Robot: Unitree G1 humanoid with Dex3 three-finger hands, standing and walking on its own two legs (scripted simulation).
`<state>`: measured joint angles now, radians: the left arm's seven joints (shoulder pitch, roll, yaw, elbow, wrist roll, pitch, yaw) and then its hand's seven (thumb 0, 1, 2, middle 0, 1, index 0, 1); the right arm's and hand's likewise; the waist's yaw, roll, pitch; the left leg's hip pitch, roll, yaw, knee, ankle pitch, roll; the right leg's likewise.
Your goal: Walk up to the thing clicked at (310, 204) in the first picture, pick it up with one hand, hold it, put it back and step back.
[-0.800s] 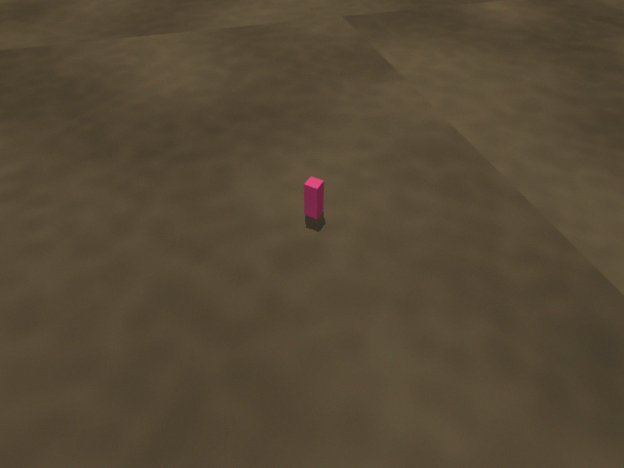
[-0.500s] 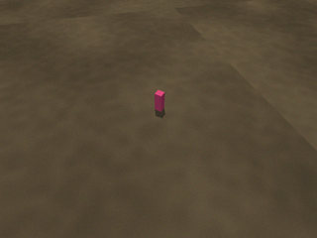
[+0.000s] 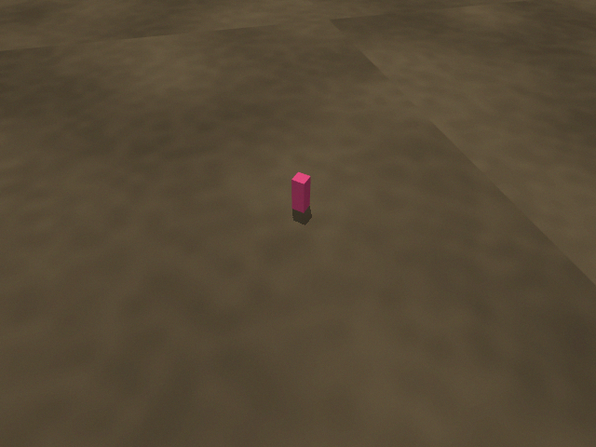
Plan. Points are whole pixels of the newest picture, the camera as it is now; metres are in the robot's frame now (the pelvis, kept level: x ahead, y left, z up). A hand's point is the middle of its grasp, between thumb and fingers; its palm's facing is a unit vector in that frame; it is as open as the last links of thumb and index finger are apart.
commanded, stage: stand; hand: left
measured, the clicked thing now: (301, 192) +1.37 +0.00 -0.69
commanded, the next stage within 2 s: walk up in 0.32 s
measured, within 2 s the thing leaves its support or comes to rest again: neither
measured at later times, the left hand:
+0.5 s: hand out of the picture +0.10 +0.26 -0.15, palm faces -0.09 -0.93 -0.36, open 7.4 cm
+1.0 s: hand (206, 414) +0.24 +0.16 -0.15, palm faces -0.10 -0.93 -0.35, open 7.4 cm
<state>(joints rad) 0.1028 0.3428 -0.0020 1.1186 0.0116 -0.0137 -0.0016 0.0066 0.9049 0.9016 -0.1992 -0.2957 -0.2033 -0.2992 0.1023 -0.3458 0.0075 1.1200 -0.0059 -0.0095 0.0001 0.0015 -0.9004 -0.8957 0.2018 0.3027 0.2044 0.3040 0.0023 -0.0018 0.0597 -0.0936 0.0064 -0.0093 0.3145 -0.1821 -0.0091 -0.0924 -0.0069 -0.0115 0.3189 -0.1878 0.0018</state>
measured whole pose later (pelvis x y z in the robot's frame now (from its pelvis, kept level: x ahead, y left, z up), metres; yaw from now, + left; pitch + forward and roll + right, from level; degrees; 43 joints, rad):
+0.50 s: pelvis +0.02 -0.02 -0.01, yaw -3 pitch -1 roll +1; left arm 0.19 0.41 0.07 1.04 0.04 0.00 -0.07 0.01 0.90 0.90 -0.20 -0.30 -0.20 -0.30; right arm 0.21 -0.38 -0.07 1.02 -0.04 -0.07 0.04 0.00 -0.90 -0.90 0.21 0.30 0.21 0.30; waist -0.01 -0.02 0.04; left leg -0.10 0.03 0.03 0.36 -0.25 0.03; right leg -0.35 -0.02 0.03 0.78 -0.44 -0.02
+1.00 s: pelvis +0.20 -0.11 -0.01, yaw -7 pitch -2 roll -2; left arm 0.37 0.38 0.05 0.93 0.01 -0.08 -0.06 0.01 0.90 0.90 -0.20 -0.30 -0.21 -0.30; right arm 0.21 -0.42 -0.07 0.92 -0.03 -0.02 0.09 0.00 -0.90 -0.90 0.20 0.30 0.20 0.30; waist 0.05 0.05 0.06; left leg -0.51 0.12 -0.01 0.75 -0.20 0.00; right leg -0.04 0.04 -0.03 0.38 -0.30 -0.03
